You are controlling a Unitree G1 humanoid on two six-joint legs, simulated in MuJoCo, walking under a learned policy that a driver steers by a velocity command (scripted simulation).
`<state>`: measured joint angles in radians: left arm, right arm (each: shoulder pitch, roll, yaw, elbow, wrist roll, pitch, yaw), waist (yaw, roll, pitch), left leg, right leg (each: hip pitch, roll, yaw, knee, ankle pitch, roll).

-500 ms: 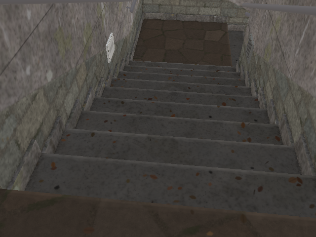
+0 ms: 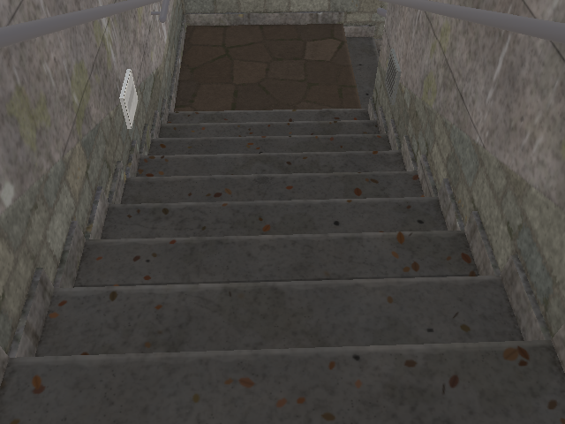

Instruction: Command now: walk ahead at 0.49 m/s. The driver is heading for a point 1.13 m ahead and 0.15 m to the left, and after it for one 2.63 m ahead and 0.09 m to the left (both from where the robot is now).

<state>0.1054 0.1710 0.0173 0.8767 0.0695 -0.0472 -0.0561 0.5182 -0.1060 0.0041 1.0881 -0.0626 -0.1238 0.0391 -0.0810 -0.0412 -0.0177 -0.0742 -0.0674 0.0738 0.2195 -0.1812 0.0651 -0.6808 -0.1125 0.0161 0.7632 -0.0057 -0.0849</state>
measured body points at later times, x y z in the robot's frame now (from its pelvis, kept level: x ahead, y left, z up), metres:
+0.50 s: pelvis +0.25 -0.08 +0.00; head +0.26 -0.09 +0.45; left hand +0.16 +0.12 -0.15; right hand +0.39 -0.30 -0.13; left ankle +0.37 +0.08 -0.68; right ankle +0.24 -0.15 -0.75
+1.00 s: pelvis +0.54 +0.01 -0.15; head +0.56 +0.02 +0.30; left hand +0.33 +0.17 -0.28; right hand +0.70 -0.19 -0.28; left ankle +0.60 +0.11 -0.90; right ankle +0.30 -0.15 -0.65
